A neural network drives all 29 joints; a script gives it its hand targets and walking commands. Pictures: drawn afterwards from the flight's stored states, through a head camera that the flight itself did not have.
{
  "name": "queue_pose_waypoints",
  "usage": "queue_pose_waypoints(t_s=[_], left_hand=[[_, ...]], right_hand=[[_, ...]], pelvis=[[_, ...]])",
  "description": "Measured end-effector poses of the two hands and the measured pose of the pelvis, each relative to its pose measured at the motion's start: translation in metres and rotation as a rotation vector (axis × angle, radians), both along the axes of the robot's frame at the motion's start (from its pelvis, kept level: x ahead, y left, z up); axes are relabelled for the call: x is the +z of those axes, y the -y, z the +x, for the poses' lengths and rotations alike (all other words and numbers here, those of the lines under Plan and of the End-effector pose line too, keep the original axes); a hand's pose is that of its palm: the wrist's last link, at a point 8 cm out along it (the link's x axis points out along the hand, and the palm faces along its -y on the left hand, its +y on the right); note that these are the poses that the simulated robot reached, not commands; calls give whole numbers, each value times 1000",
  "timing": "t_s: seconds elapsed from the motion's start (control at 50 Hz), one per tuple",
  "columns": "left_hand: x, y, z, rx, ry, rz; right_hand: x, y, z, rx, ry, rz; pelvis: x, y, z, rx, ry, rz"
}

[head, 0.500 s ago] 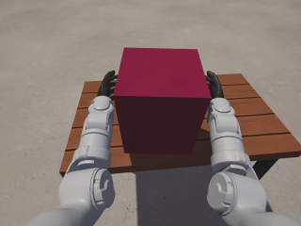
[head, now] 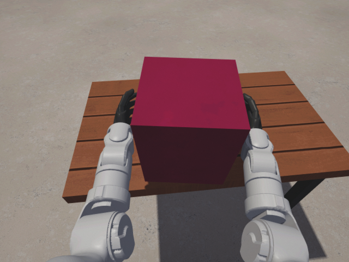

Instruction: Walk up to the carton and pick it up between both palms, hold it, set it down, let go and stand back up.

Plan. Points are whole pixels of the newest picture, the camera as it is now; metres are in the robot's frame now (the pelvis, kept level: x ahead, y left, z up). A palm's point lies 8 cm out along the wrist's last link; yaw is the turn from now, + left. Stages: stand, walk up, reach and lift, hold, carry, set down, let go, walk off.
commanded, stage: set down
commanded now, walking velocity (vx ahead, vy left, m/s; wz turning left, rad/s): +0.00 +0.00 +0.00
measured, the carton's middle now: (186, 125) +0.42 -0.02 +0.09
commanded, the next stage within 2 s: none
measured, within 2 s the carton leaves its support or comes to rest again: rests again in 1.94 s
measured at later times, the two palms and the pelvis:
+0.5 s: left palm (123, 145) +0.36 +0.13 +0.08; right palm (254, 150) +0.34 -0.17 +0.08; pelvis -0.02 -0.01 +0.00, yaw +0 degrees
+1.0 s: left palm (124, 143) +0.38 +0.13 +0.07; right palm (250, 147) +0.35 -0.17 +0.07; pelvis -0.03 -0.01 +0.00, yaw +0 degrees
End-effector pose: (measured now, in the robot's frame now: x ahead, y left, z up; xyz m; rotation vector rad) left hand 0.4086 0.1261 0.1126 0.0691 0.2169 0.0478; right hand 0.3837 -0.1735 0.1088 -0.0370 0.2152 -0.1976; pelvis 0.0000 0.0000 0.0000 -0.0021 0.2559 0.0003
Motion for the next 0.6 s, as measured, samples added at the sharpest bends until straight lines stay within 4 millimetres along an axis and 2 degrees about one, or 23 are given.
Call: queue_pose_waypoints(t_s=[0.06,0.16,0.44,0.6], left_hand=[[-7,3,-8,-3,-37,-4],[-31,4,-26,1,-99,-33],[-28,0,-45,7,-39,-31],[-30,-1,-47,3,-38,-47]], right_hand=[[-6,3,-9,-1,-36,5],[-29,5,-28,-7,-90,33],[-26,1,-43,9,-32,15],[-27,0,-46,3,-30,28]], pelvis=[[1,2,4,-3,34,0],[2,5,1,-6,80,0],[2,9,-22,-6,83,2],[2,11,-28,-4,77,3]])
